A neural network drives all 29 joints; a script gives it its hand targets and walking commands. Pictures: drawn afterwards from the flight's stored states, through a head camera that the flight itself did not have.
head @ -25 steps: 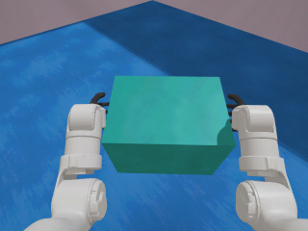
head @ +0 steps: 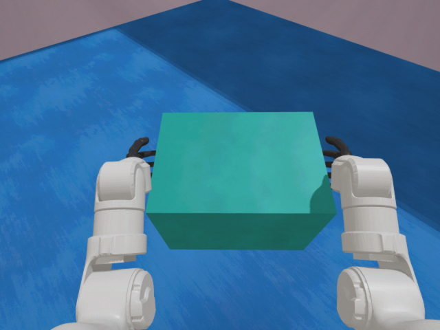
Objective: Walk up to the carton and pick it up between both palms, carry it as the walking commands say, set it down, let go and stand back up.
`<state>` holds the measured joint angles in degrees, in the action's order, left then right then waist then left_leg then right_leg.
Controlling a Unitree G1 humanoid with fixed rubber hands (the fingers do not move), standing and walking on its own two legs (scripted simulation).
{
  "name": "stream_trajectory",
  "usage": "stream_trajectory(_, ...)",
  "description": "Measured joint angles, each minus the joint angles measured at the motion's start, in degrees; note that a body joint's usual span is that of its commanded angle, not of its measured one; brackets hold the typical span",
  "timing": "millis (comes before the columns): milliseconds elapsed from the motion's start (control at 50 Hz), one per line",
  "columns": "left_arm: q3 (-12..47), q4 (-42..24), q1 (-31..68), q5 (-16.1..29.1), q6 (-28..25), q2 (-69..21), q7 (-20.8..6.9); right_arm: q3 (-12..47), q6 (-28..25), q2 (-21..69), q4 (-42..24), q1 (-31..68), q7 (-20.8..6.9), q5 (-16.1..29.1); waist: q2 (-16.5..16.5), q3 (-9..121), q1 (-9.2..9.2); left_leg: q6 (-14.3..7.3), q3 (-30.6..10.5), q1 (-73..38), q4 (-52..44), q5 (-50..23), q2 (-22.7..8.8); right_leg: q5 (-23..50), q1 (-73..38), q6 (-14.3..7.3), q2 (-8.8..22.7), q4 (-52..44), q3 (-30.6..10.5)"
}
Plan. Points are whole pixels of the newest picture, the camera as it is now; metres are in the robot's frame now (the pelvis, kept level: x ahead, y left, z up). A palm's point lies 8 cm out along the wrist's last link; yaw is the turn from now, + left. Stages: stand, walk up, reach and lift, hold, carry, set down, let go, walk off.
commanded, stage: carry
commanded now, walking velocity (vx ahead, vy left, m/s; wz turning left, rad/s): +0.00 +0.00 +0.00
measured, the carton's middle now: (236, 185) +0.38 -0.01 +0.04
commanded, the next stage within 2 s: hold in 0.42 s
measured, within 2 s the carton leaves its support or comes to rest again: neither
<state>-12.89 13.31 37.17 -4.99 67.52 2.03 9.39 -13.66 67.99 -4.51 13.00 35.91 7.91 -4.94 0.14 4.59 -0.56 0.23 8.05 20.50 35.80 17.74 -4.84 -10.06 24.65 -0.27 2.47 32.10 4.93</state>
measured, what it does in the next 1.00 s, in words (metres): stands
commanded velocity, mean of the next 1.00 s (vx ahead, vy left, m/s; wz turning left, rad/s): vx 0.00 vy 0.00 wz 0.00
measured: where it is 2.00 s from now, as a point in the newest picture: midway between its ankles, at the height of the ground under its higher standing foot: outside the picture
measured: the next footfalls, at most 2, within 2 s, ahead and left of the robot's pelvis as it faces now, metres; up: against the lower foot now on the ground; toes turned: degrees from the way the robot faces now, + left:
none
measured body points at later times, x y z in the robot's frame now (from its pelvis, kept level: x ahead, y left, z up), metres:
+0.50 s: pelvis +0.01 +0.00 +0.02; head -0.02 +0.01 +0.46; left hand +0.35 +0.18 +0.07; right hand +0.34 -0.19 +0.07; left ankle +0.01 +0.12 -0.73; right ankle +0.07 -0.13 -0.73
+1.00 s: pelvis +0.02 -0.02 +0.02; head -0.05 -0.03 +0.47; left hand +0.31 +0.19 +0.08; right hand +0.34 -0.19 +0.07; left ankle +0.01 +0.12 -0.73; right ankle +0.07 -0.14 -0.73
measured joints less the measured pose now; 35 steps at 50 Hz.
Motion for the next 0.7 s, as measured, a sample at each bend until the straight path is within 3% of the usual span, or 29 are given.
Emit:
stream_trajectory(420, 0.6, 3.2, 0.2, -0.5, -1.7, 0.6, -0.9, 0.2, -1.8, 0.0, 2.9, -0.1, -0.9, -1.0, -0.4, 1.3, 0.44, -0.5, 0.2, -0.9, -0.6, -0.1, 0.6, 0.1, -0.8, 0.5, 0.5, -0.5, -0.2)
stream_trajectory(460, -4.5, 9.9, 0.1, -8.0, -8.4, -2.7, -6.2, -4.2, -8.9, 2.7, 10.1, -0.4, -6.9, -8.5, -1.0, 0.5, 0.20, -1.5, -0.4, -4.1, -4.3, -1.8, 1.5, 2.3, -4.0, 0.5, 0.1, -3.9, -1.3)
stream_trajectory(480, -6.1, 13.0, -2.0, -12.0, -13.0, -4.5, -8.0, -5.5, -13.7, 3.9, 13.2, -2.8, -8.9, -12.2, -1.3, 1.1, -0.42, -1.0, -1.0, -5.8, -7.3, -3.1, 2.0, 2.8, -5.8, 0.1, -0.1, -6.3, -2.0)
stream_trajectory(520, -4.7, 11.2, -10.9, -16.2, -20.0, -7.6, -9.6, -4.5, -20.4, 5.3, 11.0, -11.9, -10.7, -14.9, -1.2, 1.7, -1.56, -0.3, -3.2, -9.0, -13.0, -6.1, 2.9, 5.7, -9.2, -0.6, -0.9, -10.5, -4.3)
stream_trajectory(580, -1.3, 1.8, -24.7, -15.0, -25.4, -10.4, -9.0, -2.3, -25.1, 7.4, 2.1, -24.5, -9.3, -12.0, -1.3, 2.0, -2.15, -0.3, -5.8, -12.1, -17.9, -8.5, 3.7, 5.2, -12.8, 0.5, -1.5, -14.3, -8.0)
stream_trajectory(620, -0.9, -1.3, -28.3, -13.4, -26.5, -9.8, -9.1, -2.0, -26.6, 9.2, 0.6, -26.9, -8.4, -10.8, -2.4, 1.9, -2.82, -0.1, -7.1, -12.7, -18.0, -8.8, 4.7, 3.5, -14.3, 2.0, -0.9, -14.9, -9.3)
stream_trajectory(700, -4.2, 3.1, -23.6, -13.1, -28.1, -9.3, -9.3, -5.8, -27.8, 10.4, 4.9, -21.5, -7.5, -10.7, -1.9, 0.7, -3.95, 0.2, -10.1, -12.8, -14.5, -7.4, 4.8, 2.2, -15.7, 1.8, -1.1, -12.1, -7.1)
